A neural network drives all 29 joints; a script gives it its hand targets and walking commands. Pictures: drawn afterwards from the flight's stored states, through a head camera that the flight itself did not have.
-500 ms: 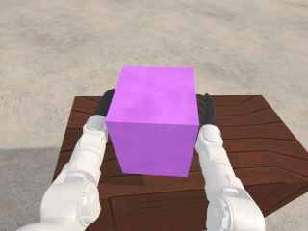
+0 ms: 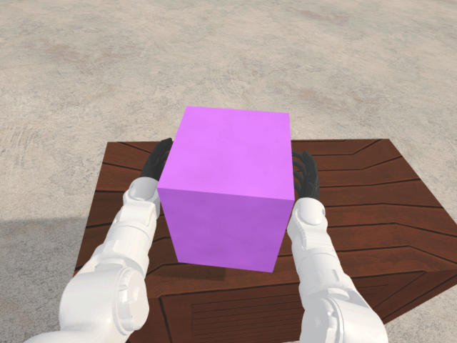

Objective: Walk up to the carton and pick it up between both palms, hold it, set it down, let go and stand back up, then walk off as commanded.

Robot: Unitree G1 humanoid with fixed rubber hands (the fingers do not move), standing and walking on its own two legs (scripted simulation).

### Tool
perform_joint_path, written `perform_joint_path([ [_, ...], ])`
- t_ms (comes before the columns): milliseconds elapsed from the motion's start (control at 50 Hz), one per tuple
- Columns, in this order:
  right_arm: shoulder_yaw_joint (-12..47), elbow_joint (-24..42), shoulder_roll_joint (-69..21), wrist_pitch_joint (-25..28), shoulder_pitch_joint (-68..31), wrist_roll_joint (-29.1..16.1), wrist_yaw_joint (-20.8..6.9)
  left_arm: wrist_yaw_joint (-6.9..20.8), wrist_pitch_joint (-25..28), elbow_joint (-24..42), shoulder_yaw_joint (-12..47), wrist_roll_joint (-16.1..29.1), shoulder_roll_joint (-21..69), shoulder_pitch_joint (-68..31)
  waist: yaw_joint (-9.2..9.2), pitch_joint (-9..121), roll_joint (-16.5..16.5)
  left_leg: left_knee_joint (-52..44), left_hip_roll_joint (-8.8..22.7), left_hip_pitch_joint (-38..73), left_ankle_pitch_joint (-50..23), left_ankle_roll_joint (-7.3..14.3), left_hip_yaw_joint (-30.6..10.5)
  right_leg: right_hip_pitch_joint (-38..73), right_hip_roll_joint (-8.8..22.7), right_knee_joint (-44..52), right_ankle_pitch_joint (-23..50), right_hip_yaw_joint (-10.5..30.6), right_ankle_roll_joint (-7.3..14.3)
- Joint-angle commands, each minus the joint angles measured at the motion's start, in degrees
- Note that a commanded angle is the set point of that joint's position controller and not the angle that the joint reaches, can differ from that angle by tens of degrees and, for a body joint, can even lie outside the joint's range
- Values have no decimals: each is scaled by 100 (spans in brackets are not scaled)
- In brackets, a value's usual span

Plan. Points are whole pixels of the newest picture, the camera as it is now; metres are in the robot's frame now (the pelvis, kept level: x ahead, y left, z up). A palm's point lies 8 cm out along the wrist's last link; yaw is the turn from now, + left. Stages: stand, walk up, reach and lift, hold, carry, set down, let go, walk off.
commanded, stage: set down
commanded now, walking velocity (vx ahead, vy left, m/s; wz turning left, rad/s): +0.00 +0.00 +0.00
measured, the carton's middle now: (230, 191) +0.40 -0.06 +0.04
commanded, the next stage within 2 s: none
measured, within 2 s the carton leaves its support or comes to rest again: rests again in 1.08 s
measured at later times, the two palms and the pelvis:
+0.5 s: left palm (155, 185) +0.41 +0.09 +0.06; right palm (304, 205) +0.34 -0.19 +0.06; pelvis +0.00 +0.00 +0.00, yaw +0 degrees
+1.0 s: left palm (157, 189) +0.42 +0.09 +0.04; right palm (301, 210) +0.34 -0.19 +0.04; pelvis +0.01 +0.00 +0.00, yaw +0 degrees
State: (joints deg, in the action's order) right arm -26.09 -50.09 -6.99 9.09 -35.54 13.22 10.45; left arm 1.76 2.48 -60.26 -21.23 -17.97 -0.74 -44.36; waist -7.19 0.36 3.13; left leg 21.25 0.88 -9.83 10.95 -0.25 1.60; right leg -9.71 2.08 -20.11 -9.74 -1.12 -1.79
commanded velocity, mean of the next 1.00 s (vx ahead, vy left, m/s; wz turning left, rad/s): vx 0.00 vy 0.00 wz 0.00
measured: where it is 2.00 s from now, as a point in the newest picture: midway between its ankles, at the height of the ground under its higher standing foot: outside the picture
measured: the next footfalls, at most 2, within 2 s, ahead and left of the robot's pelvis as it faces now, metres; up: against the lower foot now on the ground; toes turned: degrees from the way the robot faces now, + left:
none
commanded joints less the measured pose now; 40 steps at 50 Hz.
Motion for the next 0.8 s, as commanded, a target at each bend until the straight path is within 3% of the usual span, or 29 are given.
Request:
perform_joint_path([
  [0, 1404, 501, -3337, 548, -3465, 832, -818, 958, 448, 318, 863, -256, 2822, -3727, -129, 2755, -335, -374, -277, -323, -688, -193, 369, 1575, -218, 24, 2721, -333, -222],
  [40, 1289, 451, -3303, 579, -3445, 871, -812, 959, 455, 262, 814, -277, 2830, -3718, -187, 2649, -324, -396, -265, -343, -590, -178, 358, 1522, -212, 52, 2616, -339, -212],
  [400, 915, 45, -3312, 1024, -3353, 1304, -829, 842, 884, 2, 655, -453, 2809, -3764, -132, 2788, -329, -335, -213, -600, -456, -153, 429, 1149, -232, 46, 2448, -397, -177],
  [780, 785, -299, -3253, 1409, -3078, 1439, -798, 781, 1191, -248, 486, -632, 2772, -3392, -105, 2853, -325, -187, -175, -794, -764, -159, 398, 1060, -241, -39, 2925, -377, -160],
])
